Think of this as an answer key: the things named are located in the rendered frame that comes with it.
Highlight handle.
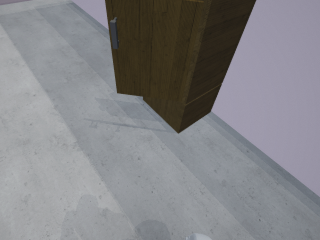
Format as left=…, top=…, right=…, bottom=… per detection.
left=110, top=17, right=120, bottom=49

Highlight cupboard door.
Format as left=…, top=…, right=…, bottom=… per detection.
left=105, top=0, right=204, bottom=102

